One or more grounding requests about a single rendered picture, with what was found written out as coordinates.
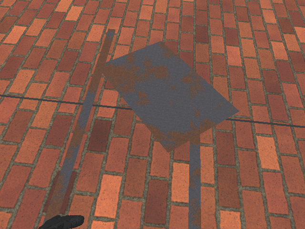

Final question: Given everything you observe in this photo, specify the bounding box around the left robot hand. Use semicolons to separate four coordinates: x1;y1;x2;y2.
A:
38;215;85;229

